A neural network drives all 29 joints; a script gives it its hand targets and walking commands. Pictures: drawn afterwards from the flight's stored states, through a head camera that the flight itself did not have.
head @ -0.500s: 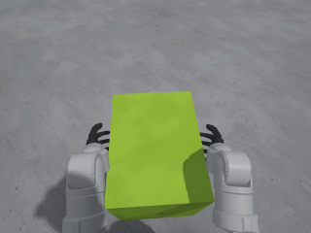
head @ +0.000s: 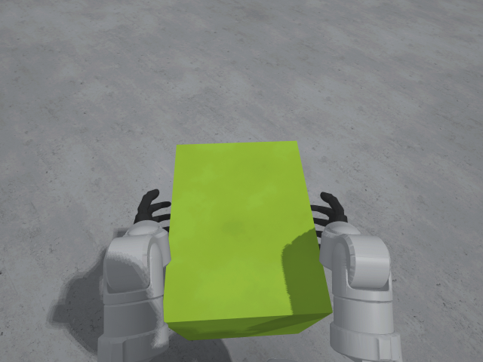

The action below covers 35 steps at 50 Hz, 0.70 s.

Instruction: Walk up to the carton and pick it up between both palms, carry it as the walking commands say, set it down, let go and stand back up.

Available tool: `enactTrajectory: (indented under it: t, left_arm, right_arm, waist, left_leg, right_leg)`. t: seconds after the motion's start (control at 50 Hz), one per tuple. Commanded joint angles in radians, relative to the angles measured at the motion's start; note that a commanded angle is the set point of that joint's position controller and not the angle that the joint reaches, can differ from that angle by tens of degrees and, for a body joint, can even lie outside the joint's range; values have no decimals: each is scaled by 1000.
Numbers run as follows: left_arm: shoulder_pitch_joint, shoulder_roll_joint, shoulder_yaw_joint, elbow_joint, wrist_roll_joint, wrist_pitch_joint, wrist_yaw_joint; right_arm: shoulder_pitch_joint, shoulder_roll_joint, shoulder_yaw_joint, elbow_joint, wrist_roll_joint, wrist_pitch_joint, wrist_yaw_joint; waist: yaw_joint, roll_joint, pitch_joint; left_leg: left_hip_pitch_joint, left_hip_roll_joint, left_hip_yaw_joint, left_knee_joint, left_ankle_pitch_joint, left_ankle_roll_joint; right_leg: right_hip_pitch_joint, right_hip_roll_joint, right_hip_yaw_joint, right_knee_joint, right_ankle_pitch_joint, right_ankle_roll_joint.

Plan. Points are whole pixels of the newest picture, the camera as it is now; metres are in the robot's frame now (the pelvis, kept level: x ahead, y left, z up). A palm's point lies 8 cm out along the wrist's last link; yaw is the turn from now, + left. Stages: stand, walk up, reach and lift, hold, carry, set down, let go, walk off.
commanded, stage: carry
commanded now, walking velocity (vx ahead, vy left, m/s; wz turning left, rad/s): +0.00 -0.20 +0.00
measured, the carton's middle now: (240, 244) +0.33 +0.01 -0.03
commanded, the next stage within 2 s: none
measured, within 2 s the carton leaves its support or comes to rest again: neither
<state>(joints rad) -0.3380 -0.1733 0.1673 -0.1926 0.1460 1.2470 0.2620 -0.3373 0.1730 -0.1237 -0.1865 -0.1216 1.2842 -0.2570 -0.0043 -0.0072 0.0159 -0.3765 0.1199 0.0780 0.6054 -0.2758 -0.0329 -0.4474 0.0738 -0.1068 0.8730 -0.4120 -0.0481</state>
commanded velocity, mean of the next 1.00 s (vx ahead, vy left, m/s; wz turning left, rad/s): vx -0.10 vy -0.12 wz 0.23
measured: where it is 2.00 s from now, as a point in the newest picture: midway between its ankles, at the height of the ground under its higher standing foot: outside the picture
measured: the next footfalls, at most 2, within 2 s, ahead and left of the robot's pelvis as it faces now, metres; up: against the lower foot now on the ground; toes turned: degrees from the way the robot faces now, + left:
right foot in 0.12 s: +0.04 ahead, -0.15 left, +0.00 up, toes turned -5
left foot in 0.52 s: +0.02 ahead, +0.01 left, +0.00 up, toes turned +8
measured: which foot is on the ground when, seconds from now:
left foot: down 0.00-0.12, up 0.14-0.50, down 0.52-0.76, up 0.78-1.00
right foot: up 0.00-0.10, down 0.12-0.54, up 0.56-0.74, down 0.76-1.00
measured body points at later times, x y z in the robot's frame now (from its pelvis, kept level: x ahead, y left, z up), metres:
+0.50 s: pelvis -0.03 -0.12 +0.00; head +0.01 -0.12 +0.44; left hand +0.28 +0.04 +0.06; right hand +0.28 -0.26 +0.06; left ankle -0.04 +0.01 -0.71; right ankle +0.00 -0.14 -0.73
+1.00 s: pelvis -0.07 -0.22 +0.00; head -0.03 -0.24 +0.45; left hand +0.23 -0.05 +0.08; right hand +0.24 -0.35 +0.06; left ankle -0.12 -0.06 -0.66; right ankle -0.03 -0.29 -0.73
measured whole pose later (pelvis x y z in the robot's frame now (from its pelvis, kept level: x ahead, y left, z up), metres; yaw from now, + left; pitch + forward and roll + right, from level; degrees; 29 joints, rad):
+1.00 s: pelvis -0.07 -0.22 +0.00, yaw +4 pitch +1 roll +3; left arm -0.35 -0.18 0.17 -0.20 0.13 1.25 0.26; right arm -0.34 0.17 -0.12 -0.25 -0.12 1.31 -0.27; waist 0.00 0.00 0.06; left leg -0.42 0.07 0.07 1.03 -0.55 -0.08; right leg -0.34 -0.06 -0.13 0.60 -0.28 -0.06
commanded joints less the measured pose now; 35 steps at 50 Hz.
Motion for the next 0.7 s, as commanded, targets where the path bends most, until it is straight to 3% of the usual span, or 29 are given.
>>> enactTrajectory:
  t: [0.0, 0.02, 0.04, 0.06, 0.08, 0.1, 0.12, 0.14, 0.16, 0.18, 0.22, 0.26, 0.36, 0.42, 0.44, 0.46, 0.48, 0.5, 0.52, 0.54, 0.56, 0.58, 0.6, 0.64, 0.66, 0.68]
  left_arm:
    - [-589, -1058, -757, -139, -499, 4, -418]
    - [-580, -1051, -759, -154, -502, 5, -418]
    - [-555, -1041, -740, -134, -494, 8, -419]
    - [-544, -1038, -734, -124, -498, 7, -425]
    - [-554, -1026, -731, -133, -503, 6, -429]
    - [-556, -1021, -722, -109, -504, 8, -434]
    - [-549, -1010, -712, -105, -498, 4, -436]
    - [-541, -1029, -711, -94, -484, -2, -438]
    - [-567, -1031, -711, -103, -490, 5, -439]
    - [-561, -1035, -705, -109, -496, 5, -439]
    - [-529, -1030, -688, -107, -482, 2, -436]
    - [-518, -1024, -679, -104, -485, 5, -439]
    - [-526, -1028, -701, -114, -485, 4, -431]
    - [-533, -1035, -721, -118, -481, 6, -422]
    - [-529, -1027, -722, -114, -477, 7, -420]
    - [-530, -1027, -725, -98, -471, 9, -419]
    - [-558, -1020, -732, -105, -471, 9, -416]
    - [-571, -1018, -744, -119, -470, 7, -415]
    - [-597, -1018, -749, -139, -465, 8, -416]
    - [-641, -1029, -753, -141, -478, 13, -420]
    - [-582, -1055, -759, -101, -479, 12, -425]
    - [-571, -1069, -750, -97, -481, 8, -425]
    - [-582, -1071, -745, -106, -485, 7, -423]
    - [-580, -1060, -750, -117, -498, 12, -419]
    - [-585, -1053, -748, -142, -500, 13, -419]
    - [-560, -1052, -738, -126, -495, 15, -421]
  right_arm:
    - [-661, 1025, 647, -203, 480, -50, 431]
    - [-637, 1021, 643, -199, 474, -48, 428]
    - [-624, 1022, 645, -179, 465, -42, 425]
    - [-627, 1018, 653, -183, 464, -41, 423]
    - [-622, 1020, 659, -180, 466, -40, 421]
    - [-627, 1013, 664, -177, 461, -39, 419]
    - [-643, 1013, 681, -198, 472, -40, 423]
    - [-670, 1034, 691, -207, 479, -42, 424]
    - [-680, 1051, 699, -186, 486, -42, 421]
    - [-670, 1043, 707, -194, 484, -45, 417]
    - [-671, 1036, 715, -216, 494, -46, 411]
    - [-656, 1033, 704, -194, 486, -39, 404]
    - [-663, 1019, 685, -199, 490, -29, 411]
    - [-644, 1021, 672, -180, 494, -25, 422]
    - [-636, 1019, 666, -168, 493, -24, 425]
    - [-641, 1015, 663, -158, 486, -27, 427]
    - [-618, 1024, 652, -127, 487, -28, 432]
    - [-597, 1017, 644, -116, 481, -34, 435]
    - [-636, 1020, 649, -138, 488, -48, 435]
    - [-668, 1028, 651, -145, 486, -54, 434]
    - [-628, 1029, 644, -144, 478, -45, 441]
    - [-652, 1031, 654, -168, 484, -42, 444]
    - [-665, 1030, 654, -173, 483, -43, 445]
    - [-649, 1020, 640, -185, 472, -41, 433]
    - [-620, 1022, 636, -173, 466, -39, 432]
    - [-617, 1019, 641, -170, 464, -37, 430]
  waist:
    - [-6, 249, -486]
    - [-7, 280, -493]
    - [2, 269, -511]
    - [11, 235, -513]
    - [13, 155, -517]
    - [13, -49, -495]
    - [13, -282, -468]
    - [20, -260, -490]
    - [21, -164, -479]
    - [21, -126, -486]
    - [21, -148, -513]
    - [23, -176, -507]
    - [28, -145, -520]
    - [26, -139, -516]
    - [25, -152, -520]
    - [15, -131, -531]
    - [-5, -62, -546]
    - [-17, 120, -539]
    - [-16, 440, -520]
    - [-13, 378, -483]
    - [-9, 226, -459]
    - [-5, 147, -455]
    - [-2, 145, -440]
    - [-6, 241, -478]
    - [-8, 288, -484]
    - [3, 269, -492]
  left_leg:
    - [373, 241, -158, -131, 750, 130]
    - [356, 242, -144, -117, 744, 124]
    - [331, 233, -129, -89, 696, 106]
    - [276, 196, -91, -49, 558, 66]
    - [172, 146, -59, 23, 349, 24]
    - [-41, 69, 2, 139, -67, -27]
    - [-211, -52, 89, 282, -427, -62]
    - [-204, -53, 38, 374, -452, -37]
    - [-231, -39, 16, 423, -400, -26]
    - [-247, -42, 7, 444, -363, -19]
    - [-246, -51, 20, 433, -318, -24]
    - [-234, -66, 26, 413, -299, -23]
    - [-121, -74, 41, 256, -280, -13]
    - [12, -81, 65, 133, -239, 5]
    - [78, -90, 84, 53, -203, 14]
    - [175, -82, 85, -66, -85, 22]
    - [371, -26, 52, -200, 48, 46]
    - [511, 169, -162, -287, 161, 129]
    - [487, 464, -536, -276, 434, 281]
    - [369, 497, -537, -260, 550, 347]
    - [293, 423, -393, -232, 508, 297]
    - [332, 344, -281, -198, 501, 221]
    - [366, 282, -210, -177, 558, 160]
    - [358, 219, -135, -117, 771, 128]
    - [354, 208, -136, -88, 806, 116]
    - [304, 186, -113, -62, 731, 89]
  right_leg:
    - [-19, -45, 69, -160, -51, 58]
    - [28, -37, 34, -224, -40, 63]
    - [104, -34, 9, -331, 23, 62]
    - [202, -39, -11, -470, 110, 59]
    - [326, -102, 74, -547, 201, 49]
    - [452, -278, 269, -535, 582, 7]
    - [476, -414, 398, -507, 796, -63]
    - [487, -389, 345, -452, 835, -145]
    - [540, -347, 280, -421, 887, -132]
    - [563, -331, 243, -403, 963, -109]
    - [606, -303, 218, -379, 1052, -89]
    - [618, -289, 222, -391, 1062, -64]
    - [555, -291, 247, -433, 943, -102]
    - [453, -277, 222, -458, 859, -70]
    - [415, -272, 209, -474, 814, -45]
    - [363, -249, 168, -465, 732, -3]
    - [224, -219, 109, -423, 631, 47]
    - [38, -122, 28, -288, 517, 135]
    - [-122, -57, 41, 39, -116, 133]
    - [-119, -94, 170, 250, -169, 104]
    - [-74, -95, 205, 296, -130, 71]
    - [-108, -97, 176, 165, -103, 56]
    - [-124, -87, 141, 34, -88, 53]
    - [-5, -42, 56, -154, -49, 65]
    - [36, -46, 40, -256, -22, 70]
    - [150, -44, -1, -398, 95, 74]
